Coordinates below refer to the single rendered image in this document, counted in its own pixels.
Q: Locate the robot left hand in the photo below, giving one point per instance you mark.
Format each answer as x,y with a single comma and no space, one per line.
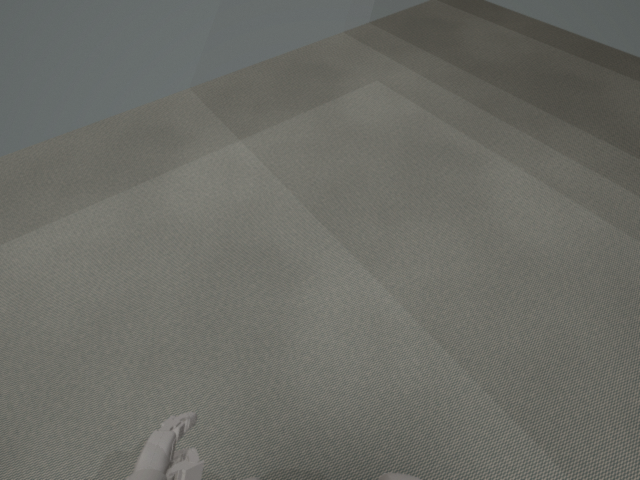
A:
158,451

